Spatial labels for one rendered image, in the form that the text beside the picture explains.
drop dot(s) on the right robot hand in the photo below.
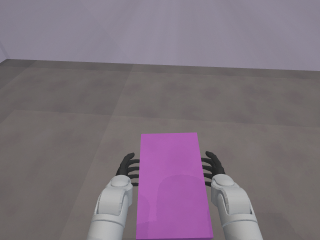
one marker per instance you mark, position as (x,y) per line
(215,168)

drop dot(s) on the robot right forearm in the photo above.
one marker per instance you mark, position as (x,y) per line
(235,210)

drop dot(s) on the robot left forearm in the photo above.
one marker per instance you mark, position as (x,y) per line
(110,213)

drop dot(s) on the left robot hand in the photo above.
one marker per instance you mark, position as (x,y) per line
(124,168)

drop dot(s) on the carton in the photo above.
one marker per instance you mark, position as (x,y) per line
(172,199)

